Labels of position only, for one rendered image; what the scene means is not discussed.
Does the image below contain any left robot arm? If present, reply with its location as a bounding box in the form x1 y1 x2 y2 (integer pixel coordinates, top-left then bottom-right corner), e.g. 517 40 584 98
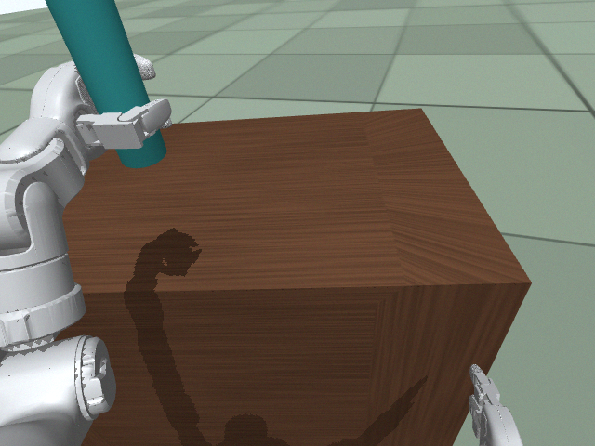
0 117 116 446

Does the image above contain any can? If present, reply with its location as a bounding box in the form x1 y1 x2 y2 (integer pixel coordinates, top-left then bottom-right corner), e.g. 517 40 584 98
45 0 166 168

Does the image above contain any right robot hand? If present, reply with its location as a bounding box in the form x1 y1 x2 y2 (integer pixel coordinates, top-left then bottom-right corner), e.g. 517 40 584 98
469 364 523 446

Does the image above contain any left robot hand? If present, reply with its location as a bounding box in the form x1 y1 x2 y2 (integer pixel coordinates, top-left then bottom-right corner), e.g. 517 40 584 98
29 54 172 161

